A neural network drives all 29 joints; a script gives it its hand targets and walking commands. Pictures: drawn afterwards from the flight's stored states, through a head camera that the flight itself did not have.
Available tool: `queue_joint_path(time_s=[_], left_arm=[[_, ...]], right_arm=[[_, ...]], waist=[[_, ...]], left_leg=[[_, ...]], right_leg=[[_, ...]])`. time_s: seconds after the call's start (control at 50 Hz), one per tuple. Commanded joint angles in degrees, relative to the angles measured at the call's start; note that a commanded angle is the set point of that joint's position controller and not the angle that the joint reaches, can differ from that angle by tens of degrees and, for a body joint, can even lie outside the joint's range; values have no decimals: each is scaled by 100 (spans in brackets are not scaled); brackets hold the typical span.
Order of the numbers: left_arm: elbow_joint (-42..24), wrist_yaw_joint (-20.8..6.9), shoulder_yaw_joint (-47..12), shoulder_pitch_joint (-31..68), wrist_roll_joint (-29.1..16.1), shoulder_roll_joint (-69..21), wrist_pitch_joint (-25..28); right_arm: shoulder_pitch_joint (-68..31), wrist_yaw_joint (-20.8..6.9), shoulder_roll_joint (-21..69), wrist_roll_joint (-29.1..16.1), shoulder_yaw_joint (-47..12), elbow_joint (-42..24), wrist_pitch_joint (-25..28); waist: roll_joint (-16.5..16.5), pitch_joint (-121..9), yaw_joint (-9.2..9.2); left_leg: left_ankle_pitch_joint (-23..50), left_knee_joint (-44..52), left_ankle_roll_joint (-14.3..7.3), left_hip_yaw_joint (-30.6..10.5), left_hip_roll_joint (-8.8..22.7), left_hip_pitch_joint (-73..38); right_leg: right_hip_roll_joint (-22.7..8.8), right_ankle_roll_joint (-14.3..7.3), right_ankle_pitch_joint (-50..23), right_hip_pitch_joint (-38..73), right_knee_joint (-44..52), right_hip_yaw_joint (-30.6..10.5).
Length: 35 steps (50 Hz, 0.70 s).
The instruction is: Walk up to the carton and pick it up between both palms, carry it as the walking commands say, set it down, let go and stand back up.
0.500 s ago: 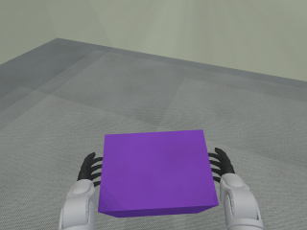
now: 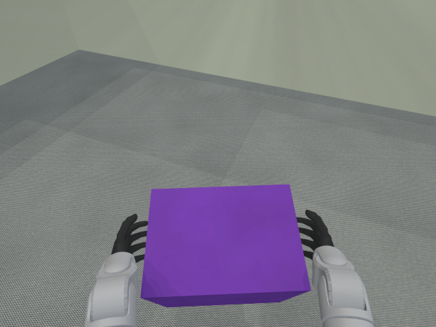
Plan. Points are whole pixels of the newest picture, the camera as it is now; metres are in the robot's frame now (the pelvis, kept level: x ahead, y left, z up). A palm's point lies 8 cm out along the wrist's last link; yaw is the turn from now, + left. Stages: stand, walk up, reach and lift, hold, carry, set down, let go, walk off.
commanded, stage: carry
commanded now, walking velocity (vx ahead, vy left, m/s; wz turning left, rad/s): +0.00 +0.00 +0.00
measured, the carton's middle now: (222, 251) +0.33 +0.00 -0.07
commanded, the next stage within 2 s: none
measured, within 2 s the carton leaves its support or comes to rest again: neither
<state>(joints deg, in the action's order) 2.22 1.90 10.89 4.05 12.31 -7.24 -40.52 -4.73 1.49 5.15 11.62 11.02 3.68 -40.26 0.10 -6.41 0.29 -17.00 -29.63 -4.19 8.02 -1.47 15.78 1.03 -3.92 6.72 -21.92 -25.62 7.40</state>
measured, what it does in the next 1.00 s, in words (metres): stands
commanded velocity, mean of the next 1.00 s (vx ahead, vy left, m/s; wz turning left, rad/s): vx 0.00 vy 0.00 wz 0.00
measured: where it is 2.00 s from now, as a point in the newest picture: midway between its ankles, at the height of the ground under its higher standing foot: outside the picture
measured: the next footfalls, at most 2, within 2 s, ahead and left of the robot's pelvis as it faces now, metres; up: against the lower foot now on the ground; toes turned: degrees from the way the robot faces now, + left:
none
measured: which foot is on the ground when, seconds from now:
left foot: down 0.00-1.00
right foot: down 0.00-1.00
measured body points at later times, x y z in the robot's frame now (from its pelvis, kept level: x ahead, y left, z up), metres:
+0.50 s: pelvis +0.02 +0.01 +0.00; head -0.01 +0.01 +0.45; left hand +0.29 +0.19 +0.03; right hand +0.30 -0.17 +0.03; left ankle -0.01 +0.06 -0.73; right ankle +0.07 -0.08 -0.73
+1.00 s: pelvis +0.00 +0.00 +0.00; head -0.03 +0.00 +0.45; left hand +0.27 +0.17 +0.03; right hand +0.27 -0.19 +0.03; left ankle -0.01 +0.06 -0.73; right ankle +0.07 -0.08 -0.73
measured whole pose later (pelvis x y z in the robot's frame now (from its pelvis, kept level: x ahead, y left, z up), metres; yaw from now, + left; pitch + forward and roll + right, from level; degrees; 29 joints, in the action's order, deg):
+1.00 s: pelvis +0.00 +0.00 +0.00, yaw +0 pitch +2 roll +0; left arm 1.8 2.0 9.8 3.7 13.2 -7.2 -42.2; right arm -3.7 1.1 5.3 12.3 11.2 3.1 -41.0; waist 0.5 -7.1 0.1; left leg -17.0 -29.0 -3.9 8.3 -1.7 14.0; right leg 0.8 -3.9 7.2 -20.8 -26.1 7.1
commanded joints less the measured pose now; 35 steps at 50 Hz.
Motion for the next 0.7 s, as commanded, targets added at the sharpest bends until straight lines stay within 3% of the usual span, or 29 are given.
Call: queue_joint_path(time_s=[0.0, 0.04, 0.06, 0.08, 0.1, 0.12, 0.14, 0.16, 0.22, 0.24, 0.26, 0.28, 0.32, 0.34, 0.36, 0.38, 0.4, 0.42, 0.44, 0.46, 0.48, 0.5, 0.52, 0.56, 0.58, 0.6, 0.62, 0.64, 0.68], left_arm=[[74, -1507, -3479, 2113, -1273, -4069, 134], [-188, -1526, -3644, 2127, -1435, -4181, 198], [-912, -1436, -3705, 2614, -1708, -4121, 214], [-287, -1524, -3645, 2581, -1454, -4115, 203], [-691, -1464, -3698, 2596, -1581, -4161, 236], [-498, -1508, -3671, 2812, -1529, -4164, 225], [-111, -1531, -3550, 2562, -1406, -4088, 175], [-852, -1450, -3708, 2787, -1749, -4238, 203], [-42, -1555, -3590, 2285, -1419, -4109, 217], [-1228, -1416, -3819, 3029, -1939, -4295, 228], [-327, -1459, -3650, 2301, -1567, -4213, 157], [-899, -1434, -3847, 2410, -1811, -4369, 221], [-642, -1442, -3631, 2558, -1652, -4224, 174], [-235, -1473, -3660, 2016, -1552, -4313, 128], [-1857, -1290, -3930, 2905, -2088, -4354, 183], [-75, -1397, -3488, 2105, -1276, -3871, 56], [-274, -1462, -3704, 2267, -1443, -4042, 149], [-1210, -1374, -3891, 2872, -1830, -4125, 196], [-973, -1360, -3794, 2764, -1743, -4013, 128], [-1160, -1367, -3987, 2562, -1830, -4077, 160], [-576, -1430, -3791, 2213, -1608, -4024, 148], [-534, -1399, -3763, 2242, -1557, -4067, 136], [-1322, -1337, -3808, 2743, -1861, -4082, 137], [-1250, -1256, -3615, 2428, -1801, -3876, 51], [-612, -1334, -3543, 2188, -1572, -3898, 75], [-609, -1310, -3492, 2174, -1601, -3946, 68], [-97, -1397, -3496, 2101, -1409, -3881, 82], [-96, -1399, -3412, 1927, -1369, -3754, 106], [-171, -1510, -3599, 2350, -1421, -3918, 218]], right_arm=[[-2811, -1513, 4073, -1382, -3694, -468, 216], [-2883, -1522, 4080, -1472, -3715, -847, 264], [-3125, -1442, 4114, -1698, -3751, -1306, 268], [-2924, -1519, 4047, -1412, -3649, -594, 247], [-3033, -1515, 4183, -1644, -3788, -943, 243], [-3060, -1509, 4089, -1471, -3616, -720, 253], [-3145, -1490, 3998, -1392, -3604, -595, 239], [-3170, -1418, 4171, -1680, -3716, -1263, 250], [-2779, -1495, 4182, -1333, -3713, -331, 208], [-3092, -1377, 4362, -1767, -3755, -1258, 208], [-2734, -1402, 4205, -1449, -3678, -701, 171], [-2742, -1403, 4313, -1656, -3767, -1198, 206], [-3237, -1405, 4231, -1672, -3840, -1139, 203], [-2902, -1423, 4200, -1516, -3820, -956, 177], [-3367, -1284, 4311, -2067, -3964, -2220, 209], [-2443, -1434, 3927, -1255, -3468, -210, 48], [-2293, -1470, 4118, -1224, -3484, -161, 136], [-2837, -1391, 4096, -1616, -3577, -1163, 194], [-2762, -1333, 4017, -1501, -3470, -1016, 143], [-2437, -1355, 4017, -1478, -3547, -1107, 148], [-2398, -1423, 4116, -1434, -3627, -595, 154], [-2501, -1415, 4066, -1434, -3592, -764, 164], [-3029, -1324, 4085, -1728, -3700, -1574, 164], [-2683, -1228, 3915, -1624, -3570, -1456, 11], [-2617, -1334, 4020, -1508, -3689, -864, 33], [-2950, -1320, 3903, -1656, -3732, -1276, 91], [-2444, -1366, 3902, -1245, -3541, -420, 72], [-2582, -1360, 3707, -1287, -3620, -722, 121], [-2565, -1437, 3962, -1186, -3623, -328, 166]], waist=[[9, -1333, 30], [-21, -1486, 29], [108, -1364, 14], [66, -1332, 11], [-53, -1536, 29], [203, -1250, -2], [95, -1206, 11], [32, -1463, 1], [-292, -1448, -10], [-107, -1516, -7], [-116, -1726, 12], [10, -1808, 6], [-166, -1452, 21], [-197, -1637, 9], [219, -1621, -5], [237, -1536, 6], [382, -1597, 3], [452, -1643, 7], [467, -1686, -3], [282, -1779, -14], [224, -1589, 2], [139, -1660, 25], [6, -1464, 12], [-373, -1710, -13], [-438, -1661, 10], [-265, -1533, 20], [-110, -1427, -11], [-341, -1655, 1], [-105, -1355, -13]], left_leg=[[717, 672, 339, -953, 1059, -213], [485, 598, 346, -902, 1056, -368], [1020, 697, 411, -967, 1071, -394], [1355, 627, 455, -1022, 1158, -351], [1563, 567, 472, -1007, 1184, -561], [1458, 655, 477, -976, 1124, -396], [1625, 562, 493, -1000, 1153, -369], [1620, 553, 454, -956, 1142, -512], [1314, 489, 454, -959, 1095, -507], [1565, 413, 440, -938, 1109, -553], [1616, 320, 383, -838, 1065, -610], [1922, 354, 430, -925, 1082, -808], [1230, 477, 425, -902, 1032, -514], [1639, 410, 435, -941, 1074, -738], [2360, 367, 505, -915, 1179, -822], [2390, 473, 517, -879, 1159, -844], [2551, 372, 421, -929, 1214, -877], [2707, 322, 461, -881, 1191, -912], [2504, 357, 462, -876, 1188, -909], [3167, 305, 502, -922, 1272, -1111], [2834, 234, 456, -899, 1210, -936], [2087, 440, 469, -921, 1134, -843], [1790, 444, 464, -937, 1128, -662], [1863, 420, 466, -888, 1151, -768], [1725, 445, 542, -912, 1122, -779], [1651, 462, 515, -879, 1076, -672], [1750, 464, 498, -857, 1079, -721], [1768, 375, 467, -900, 1054, -769], [1083, 456, 370, -852, 1023, -499]], right_leg=[[-942, 23, 201, 814, 335, -1164], [-960, -33, 101, 860, 368, -1188], [-939, 8, 41, 708, 299, -1160], [-913, 1, -48, 694, 229, -1166], [-899, -49, -111, 799, 191, -1155], [-924, 14, 31, 597, 114, -1106], [-902, 23, -26, 682, 124, -1074], [-938, 19, -122, 726, 76, -1122], [-981, 29, -202, 829, 165, -1109], [-981, 54, -399, 887, 176, -1140], [-1046, 50, -735, 943, 135, -1142], [-1008, 29, -699, 825, 68, -1124], [-987, 7, -311, 832, 230, -1183], [-980, 28, -626, 925, 120, -1101], [-993, 1, -802, 905, -28, -1061], [-972, 10, -531, 634, -34, -1042], [-952, -61, -434, 753, 55, -1070], [-979, 1, -663, 794, -21, -1075], [-938, -1, -480, 744, -12, -1039], [-952, 20, -751, 806, -141, -1022], [-960, -3, -762, 752, -2, -1089], [-977, -38, -498, 840, 9, -1128], [-988, -33, -517, 802, 156, -1187], [-970, 25, -719, 905, 78, -1124], [-1003, -58, -755, 993, 68, -1163], [-997, -30, -792, 1032, 88, -1129], [-993, -74, -962, 874, 15, -1179], [-1058, -46, -1176, 1006, 42, -1206], [-1024, -25, -645, 893, 216, -1209]])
